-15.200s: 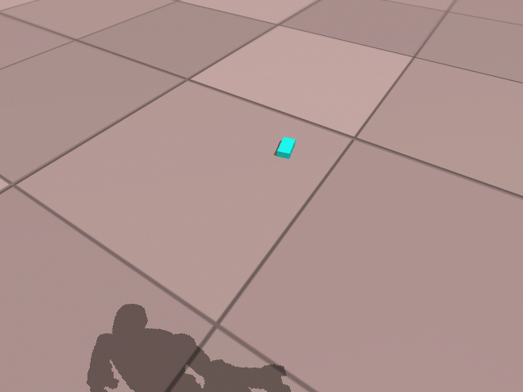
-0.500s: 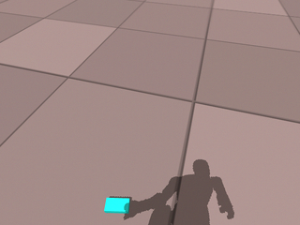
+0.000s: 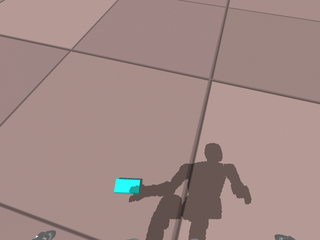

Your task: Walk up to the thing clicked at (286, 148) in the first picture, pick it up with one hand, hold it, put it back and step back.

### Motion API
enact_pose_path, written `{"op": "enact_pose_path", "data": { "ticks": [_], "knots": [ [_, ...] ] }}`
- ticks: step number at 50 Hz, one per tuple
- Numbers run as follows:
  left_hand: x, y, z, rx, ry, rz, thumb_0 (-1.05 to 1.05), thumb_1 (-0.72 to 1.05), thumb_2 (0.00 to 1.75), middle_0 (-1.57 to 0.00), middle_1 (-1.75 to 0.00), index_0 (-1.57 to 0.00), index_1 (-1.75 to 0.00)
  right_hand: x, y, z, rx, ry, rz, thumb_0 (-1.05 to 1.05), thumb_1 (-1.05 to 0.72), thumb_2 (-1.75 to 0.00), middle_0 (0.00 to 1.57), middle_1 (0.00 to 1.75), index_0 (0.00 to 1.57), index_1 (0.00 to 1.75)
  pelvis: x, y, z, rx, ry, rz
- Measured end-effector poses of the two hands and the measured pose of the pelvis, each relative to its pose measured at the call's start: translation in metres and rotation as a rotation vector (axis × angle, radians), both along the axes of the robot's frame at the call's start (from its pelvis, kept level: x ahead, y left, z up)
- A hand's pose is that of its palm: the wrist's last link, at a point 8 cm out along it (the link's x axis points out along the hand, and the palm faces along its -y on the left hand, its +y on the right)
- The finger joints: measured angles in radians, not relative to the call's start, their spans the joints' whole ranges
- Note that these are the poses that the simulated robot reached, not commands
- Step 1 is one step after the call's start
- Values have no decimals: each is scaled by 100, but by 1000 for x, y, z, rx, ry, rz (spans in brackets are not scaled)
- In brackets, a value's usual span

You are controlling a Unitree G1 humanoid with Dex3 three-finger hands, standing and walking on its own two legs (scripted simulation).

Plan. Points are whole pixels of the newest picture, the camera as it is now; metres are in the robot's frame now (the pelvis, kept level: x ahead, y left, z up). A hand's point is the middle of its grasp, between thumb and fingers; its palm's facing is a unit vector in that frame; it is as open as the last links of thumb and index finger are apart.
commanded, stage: walk up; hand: left
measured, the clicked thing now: (127, 186) +0.48 +0.20 -0.74
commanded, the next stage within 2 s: none
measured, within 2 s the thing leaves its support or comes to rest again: neither
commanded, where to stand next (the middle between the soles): +0.09 -0.02 m, yaw -3 degrees
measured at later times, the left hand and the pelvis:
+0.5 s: hand out of the picture +0.02 +0.30 -0.16, palm faces -0.11 -0.92 -0.39, open 7.4 cm; pelvis -0.11 +0.03 +0.00, yaw -4 degrees
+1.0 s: hand out of the picture -0.12 +0.27 -0.15, palm faces -0.01 -0.93 -0.36, open 7.4 cm; pelvis -0.24 +0.01 +0.00, yaw +0 degrees
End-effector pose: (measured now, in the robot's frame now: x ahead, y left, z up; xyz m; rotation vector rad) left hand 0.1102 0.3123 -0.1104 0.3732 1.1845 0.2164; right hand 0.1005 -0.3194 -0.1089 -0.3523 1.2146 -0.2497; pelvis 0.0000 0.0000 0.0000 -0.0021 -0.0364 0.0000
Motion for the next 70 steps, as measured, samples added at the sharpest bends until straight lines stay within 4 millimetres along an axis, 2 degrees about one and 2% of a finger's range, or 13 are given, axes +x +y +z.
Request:
{"op": "enact_pose_path", "data": {
  "ticks": [4, 9, 13, 16, 24, 30, 36, 41, 45, 50, 55, 63, 70],
  "knots": [
    [-4, 11, -7, 4, -28, -39, 0, 90, 90, -21, -30, -21, -30, -24, 8, 3, -19, -1, -2, 0, -91, -90, 20, 30, 21, 30, -20, 13, -5, 13, 8, 1],
    [-6, 30, -24, -18, -85, -61, 0, 90, 90, -21, -30, -21, -30, -78, 24, -3, -70, 54, 6, 0, -91, -90, 20, 30, 21, 30, -46, 36, -20, 16, 14, 7],
    [-24, 34, -23, -24, -52, -54, 0, 90, 90, -20, -30, -21, -29, -121, 43, 4, -52, 118, -24, 1, -91, -90, 20, 30, 21, 30, -61, 40, -10, -10, 9, 1],
    [-44, 34, -19, -35, -22, -48, 0, 90, 90, -20, -30, -20, -29, -141, 50, 11, -51, 132, -39, 1, -90, -90, 20, 30, 21, 30, -70, 42, -2, -20, 21, -13],
    [-91, 30, -14, -11, 35, -75, 0, 90, 90, -20, -30, -21, -30, -159, 38, 9, -56, 40, -41, 1, -90, -90, 20, 30, 21, 30, -105, 33, -3, -16, 24, -59],
    [-123, 9, -7, 11, 5, -86, 0, 90, 90, -20, -30, -20, -29, -165, 11, -8, -37, -37, -39, 1, -90, -90, 20, 30, 21, 30, -137, 14, -13, -26, 6, -67],
    [-154, -7, 12, 5, -39, -76, 0, 90, 90, -21, -30, -21, -30, -177, 6, -1, -19, -81, -17, 1, -91, -90, 20, 30, 21, 30, -165, 9, -2, 25, 16, -66],
    [-170, -7, 13, 5, -115, -70, 0, 90, 90, -21, -30, -21, -30, -202, 11, -1, -31, -59, 41, 1, -91, -90, 20, 30, 21, 30, -193, 9, -5, 20, 21, -25],
    [-191, 1, -1, -19, -150, -51, 0, 90, 90, -21, -30, -21, -30, -229, 18, -3, -48, -39, 72, 1, -91, -90, 20, 30, 21, 30, -219, 12, -14, 32, 1, -1],
    [-236, 1, -5, -36, -83, -9, 0, 90, 90, -21, -30, -21, -30, -265, 20, 11, -37, -37, 64, 1, -90, -90, 20, 30, 21, 30, -245, 6, -5, 0, -10, -9],
    [-287, -5, -6, -41, -21, -3, 0, 90, 90, -20, -30, -21, -29, -287, 6, 20, -45, -74, 57, 1, -90, -90, 20, 30, 21, 30, -267, -5, -1, -13, -7, -35],
    [-358, -25, -2, -4, 46, 12, 0, 90, 90, -21, -30, -21, -30, -318, -25, 2, -11, -92, 13, 1, -90, -90, 20, 30, 21, 30, -294, -25, -7, -19, -26, -57],
    [-372, -22, 9, -2, 4, 46, 1, 90, 90, -21, -30, -21, -30, -344, -17, -7, 25, -10, 25, 1, -91, -90, 20, 30, 21, 30, -300, -18, -1, -3, -16, -14]
  ]
}}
